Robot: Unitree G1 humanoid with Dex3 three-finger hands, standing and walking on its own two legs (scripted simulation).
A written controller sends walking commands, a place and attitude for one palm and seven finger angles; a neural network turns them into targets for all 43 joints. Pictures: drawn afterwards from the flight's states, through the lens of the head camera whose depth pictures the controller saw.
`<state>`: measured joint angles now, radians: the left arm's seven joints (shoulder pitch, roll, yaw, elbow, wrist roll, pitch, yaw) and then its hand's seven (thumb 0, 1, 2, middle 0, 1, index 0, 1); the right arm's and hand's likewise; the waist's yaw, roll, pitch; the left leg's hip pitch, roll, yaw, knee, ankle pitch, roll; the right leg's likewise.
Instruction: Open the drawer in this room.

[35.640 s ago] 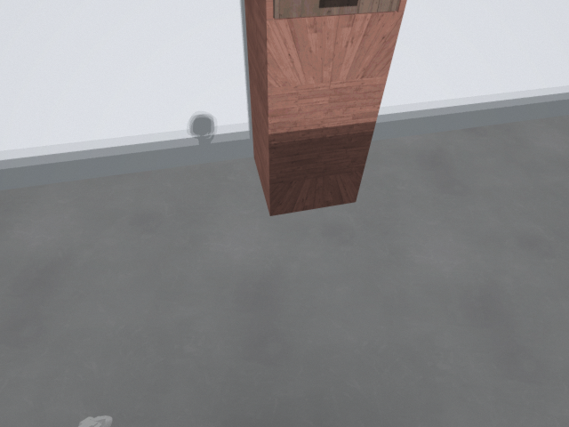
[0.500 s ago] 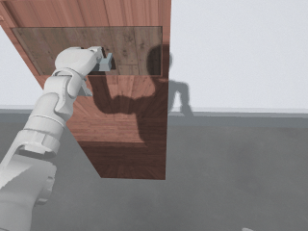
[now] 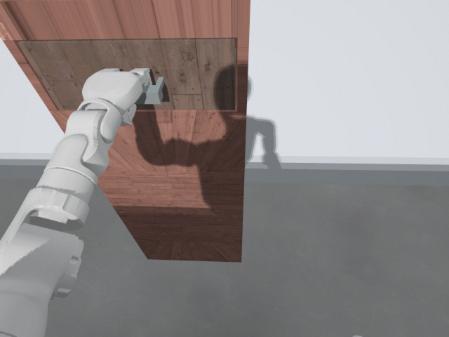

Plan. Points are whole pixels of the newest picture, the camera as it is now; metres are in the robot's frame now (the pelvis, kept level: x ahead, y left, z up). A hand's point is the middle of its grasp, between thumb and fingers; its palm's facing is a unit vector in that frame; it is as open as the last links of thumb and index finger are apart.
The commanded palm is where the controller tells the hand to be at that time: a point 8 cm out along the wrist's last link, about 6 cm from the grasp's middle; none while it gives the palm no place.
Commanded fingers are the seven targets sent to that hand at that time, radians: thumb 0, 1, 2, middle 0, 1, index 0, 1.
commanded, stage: pull the drawer open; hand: left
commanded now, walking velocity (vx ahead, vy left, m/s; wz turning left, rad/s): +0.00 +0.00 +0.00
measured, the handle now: (131, 88) +0.52 +0.19 +0.18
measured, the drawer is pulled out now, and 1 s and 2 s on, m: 0.00 0.06 0.29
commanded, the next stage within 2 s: none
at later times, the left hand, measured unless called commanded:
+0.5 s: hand (120, 129) +0.43 +0.19 +0.16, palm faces +0.03 -0.03 -1.00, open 6.0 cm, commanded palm +0.41 +0.21 +0.23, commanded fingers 0.00 0.90 0.90 -0.40 -1.35 -0.40 -1.35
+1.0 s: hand (116, 138) +0.41 +0.19 +0.16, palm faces +0.05 -0.06 -1.00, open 6.1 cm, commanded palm +0.35 +0.22 +0.23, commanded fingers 0.00 0.90 0.90 -0.40 -1.35 -0.40 -1.35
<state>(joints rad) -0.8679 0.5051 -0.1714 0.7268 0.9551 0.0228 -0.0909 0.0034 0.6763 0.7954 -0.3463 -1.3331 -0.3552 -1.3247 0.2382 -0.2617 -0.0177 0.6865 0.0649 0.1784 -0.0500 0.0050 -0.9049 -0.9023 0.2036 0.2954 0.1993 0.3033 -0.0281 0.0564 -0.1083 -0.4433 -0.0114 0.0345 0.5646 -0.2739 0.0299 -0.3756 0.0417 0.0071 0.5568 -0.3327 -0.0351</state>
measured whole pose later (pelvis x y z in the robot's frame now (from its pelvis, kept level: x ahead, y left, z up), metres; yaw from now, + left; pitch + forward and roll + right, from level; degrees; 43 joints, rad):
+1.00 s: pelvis +0.01 -0.01 +0.00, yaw -2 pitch +6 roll +1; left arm -0.44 0.56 -0.04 0.24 0.88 0.05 -0.12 0.01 0.71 0.80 -0.27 -1.34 -0.32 -1.28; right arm 0.18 -0.29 0.00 0.64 0.06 0.20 -0.02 0.01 -0.91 -0.90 0.20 0.30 0.20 0.30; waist -0.02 0.08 -0.09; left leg -0.34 0.00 0.07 0.51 -0.27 0.02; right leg -0.29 0.05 0.04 0.52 -0.33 -0.04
